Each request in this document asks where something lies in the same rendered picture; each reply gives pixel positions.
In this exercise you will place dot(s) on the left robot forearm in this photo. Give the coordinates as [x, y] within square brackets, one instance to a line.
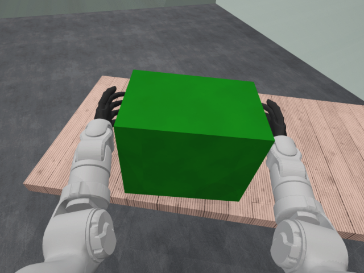
[90, 171]

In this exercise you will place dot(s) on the right robot forearm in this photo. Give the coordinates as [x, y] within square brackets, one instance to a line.
[291, 187]

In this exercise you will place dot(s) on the right robot hand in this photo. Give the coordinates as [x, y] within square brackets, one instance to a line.
[275, 118]

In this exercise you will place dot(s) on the table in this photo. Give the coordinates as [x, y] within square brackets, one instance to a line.
[329, 135]

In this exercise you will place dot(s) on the left robot hand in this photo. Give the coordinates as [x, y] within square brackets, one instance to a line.
[105, 105]

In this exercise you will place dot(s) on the carton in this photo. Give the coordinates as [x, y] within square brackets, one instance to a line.
[190, 136]

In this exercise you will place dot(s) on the robot left upper arm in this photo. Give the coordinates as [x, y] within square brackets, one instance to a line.
[76, 242]

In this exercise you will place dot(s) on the robot right upper arm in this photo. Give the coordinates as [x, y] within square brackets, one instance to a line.
[302, 247]

